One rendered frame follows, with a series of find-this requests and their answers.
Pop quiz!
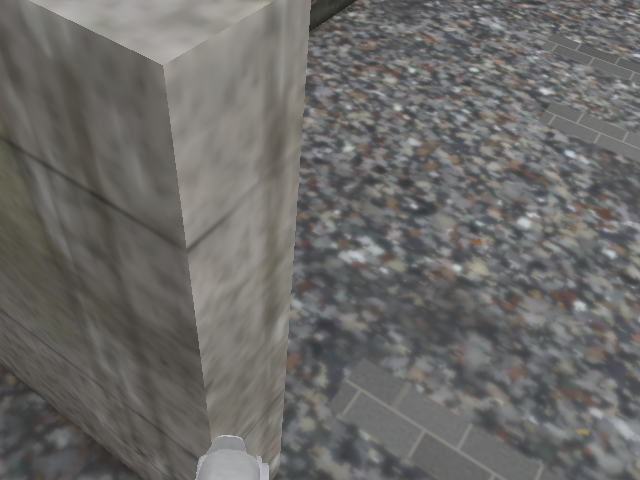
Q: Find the robot left thigh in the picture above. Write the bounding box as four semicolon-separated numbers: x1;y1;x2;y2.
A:
197;449;269;480

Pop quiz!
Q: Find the robot left shin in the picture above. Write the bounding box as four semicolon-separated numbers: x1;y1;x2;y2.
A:
195;435;246;480

